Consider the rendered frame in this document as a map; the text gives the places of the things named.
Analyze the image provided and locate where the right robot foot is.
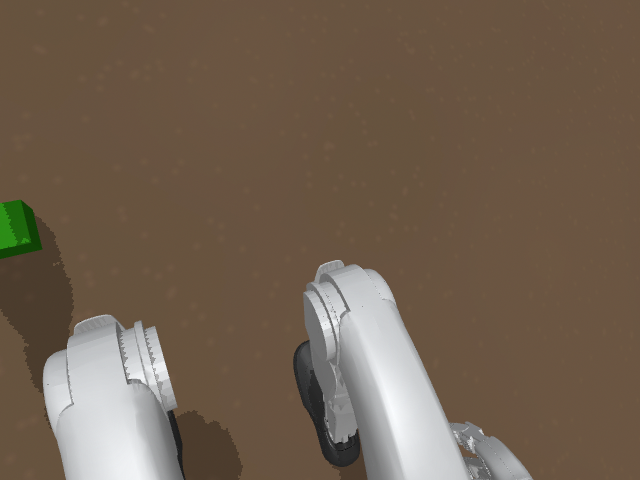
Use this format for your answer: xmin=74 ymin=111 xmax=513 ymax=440
xmin=293 ymin=340 xmax=360 ymax=467

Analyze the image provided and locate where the carton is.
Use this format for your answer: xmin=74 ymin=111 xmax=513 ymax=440
xmin=0 ymin=200 xmax=42 ymax=259

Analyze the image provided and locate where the right robot hand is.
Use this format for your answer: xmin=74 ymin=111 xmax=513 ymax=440
xmin=449 ymin=421 xmax=533 ymax=480

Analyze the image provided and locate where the left robot foot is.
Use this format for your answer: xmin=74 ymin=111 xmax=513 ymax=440
xmin=167 ymin=410 xmax=186 ymax=480

